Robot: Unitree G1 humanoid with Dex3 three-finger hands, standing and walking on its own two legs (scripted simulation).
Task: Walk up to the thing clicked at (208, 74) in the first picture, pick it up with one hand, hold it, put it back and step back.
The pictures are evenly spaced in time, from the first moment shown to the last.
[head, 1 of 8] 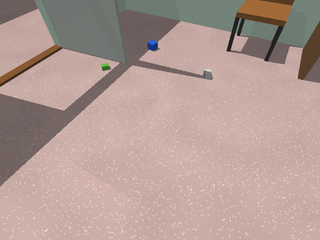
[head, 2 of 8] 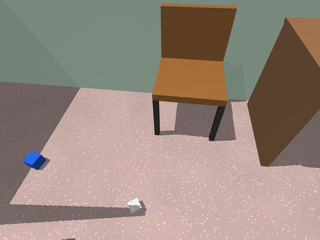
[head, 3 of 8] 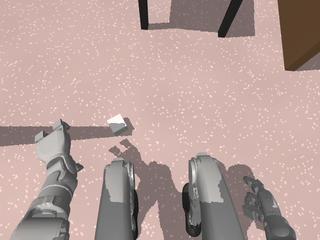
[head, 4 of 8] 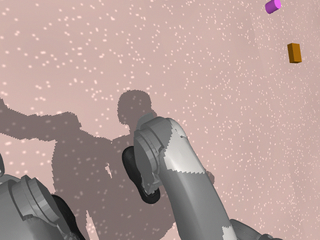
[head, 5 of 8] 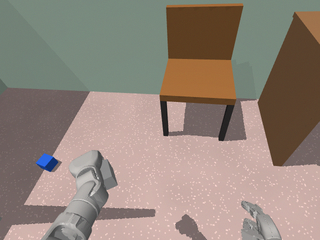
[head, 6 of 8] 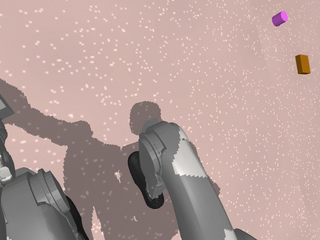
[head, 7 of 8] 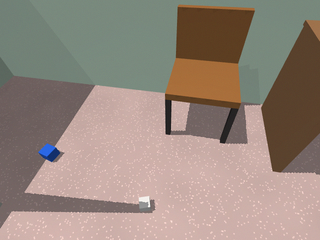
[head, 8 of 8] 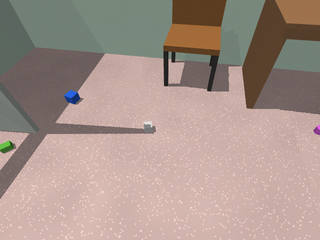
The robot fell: no
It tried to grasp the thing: yes
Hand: left
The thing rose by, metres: 0.66
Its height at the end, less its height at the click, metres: +0.00
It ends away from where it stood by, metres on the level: 0.01
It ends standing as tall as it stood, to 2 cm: yes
